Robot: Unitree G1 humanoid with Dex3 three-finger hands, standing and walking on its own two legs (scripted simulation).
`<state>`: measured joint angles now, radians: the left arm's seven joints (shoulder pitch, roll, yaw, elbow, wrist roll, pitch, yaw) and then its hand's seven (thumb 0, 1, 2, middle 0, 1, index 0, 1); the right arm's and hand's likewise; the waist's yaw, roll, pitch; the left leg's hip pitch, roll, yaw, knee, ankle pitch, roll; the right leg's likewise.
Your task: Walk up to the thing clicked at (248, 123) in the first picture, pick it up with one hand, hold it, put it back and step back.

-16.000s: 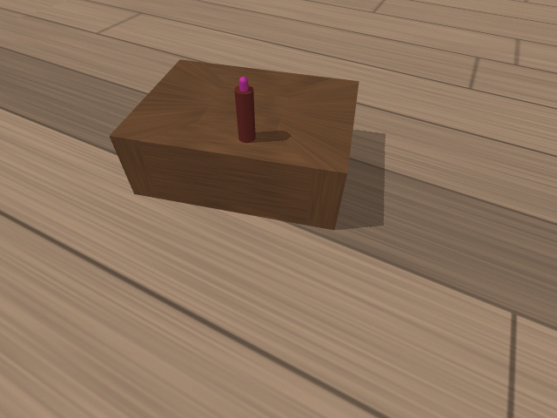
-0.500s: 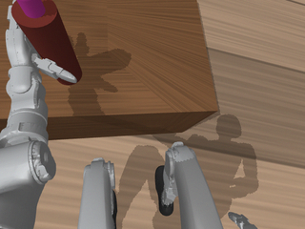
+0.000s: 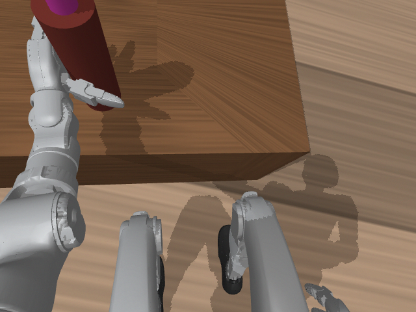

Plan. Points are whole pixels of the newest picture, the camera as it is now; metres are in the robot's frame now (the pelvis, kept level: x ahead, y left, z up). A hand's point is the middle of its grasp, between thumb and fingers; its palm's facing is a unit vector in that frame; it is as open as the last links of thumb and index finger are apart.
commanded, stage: close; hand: left
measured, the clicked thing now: (83, 51) +0.55 +0.16 +0.03
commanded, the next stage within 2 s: settle in 0.68 s
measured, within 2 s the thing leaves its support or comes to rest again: leaves its support in 1.42 s
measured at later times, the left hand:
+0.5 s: hand (88, 68) +0.55 +0.17 -0.01, palm faces +0.09 -0.99 -0.05, open 11.7 cm
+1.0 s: hand (89, 65) +0.55 +0.16 -0.01, palm faces +0.07 -1.00 -0.06, open 10.1 cm
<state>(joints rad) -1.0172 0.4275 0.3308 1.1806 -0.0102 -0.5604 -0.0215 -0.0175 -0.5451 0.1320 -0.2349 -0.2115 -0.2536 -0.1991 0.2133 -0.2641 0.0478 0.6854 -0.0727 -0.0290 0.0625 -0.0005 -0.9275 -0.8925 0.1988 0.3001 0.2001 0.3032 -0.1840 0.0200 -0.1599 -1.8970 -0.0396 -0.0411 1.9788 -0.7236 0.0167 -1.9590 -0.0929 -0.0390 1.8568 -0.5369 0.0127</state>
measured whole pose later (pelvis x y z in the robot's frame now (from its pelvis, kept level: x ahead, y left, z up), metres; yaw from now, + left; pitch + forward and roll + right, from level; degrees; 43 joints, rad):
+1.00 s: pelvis -0.02 +0.00 -0.04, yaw +0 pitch +36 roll -4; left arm -1.12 0.52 0.36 1.26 0.05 -0.54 -0.05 -0.01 -0.27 0.89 -0.75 -0.90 -0.71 -0.89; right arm 0.22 -0.28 0.07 0.68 -0.08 0.01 0.06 0.00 -0.91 -0.89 0.20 0.30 0.20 0.30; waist -0.23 0.01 -0.13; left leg -2.01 -0.05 -0.04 2.09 -0.70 0.02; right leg -2.07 -0.10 -0.04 1.95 -0.50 0.01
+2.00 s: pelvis +0.03 -0.01 +0.07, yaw -1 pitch +37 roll -3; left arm -0.81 0.40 0.30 0.98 -0.08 -0.45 -0.04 -0.01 -0.38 1.07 -0.69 -1.05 -0.67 -1.06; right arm 0.23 -0.25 0.07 0.66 -0.05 -0.05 0.03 0.00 -0.90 -0.90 0.20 0.30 0.20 0.30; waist -0.20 0.03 -0.15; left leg -1.65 -0.01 -0.04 1.73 -0.72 0.00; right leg -1.72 -0.06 -0.05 1.63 -0.54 0.00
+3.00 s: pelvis +0.04 +0.00 +0.20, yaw +0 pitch +18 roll -2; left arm -0.33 0.23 0.13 0.65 -0.13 -0.39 -0.02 -0.01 -0.39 1.09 -0.69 -1.07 -0.67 -1.07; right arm 0.23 -0.24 0.02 0.69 0.00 -0.07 -0.02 0.00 -0.91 -0.90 0.20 0.30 0.20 0.30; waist -0.07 0.00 -0.11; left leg -0.99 0.01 -0.04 1.24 -0.57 0.00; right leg -1.05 -0.04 -0.06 1.15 -0.41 0.01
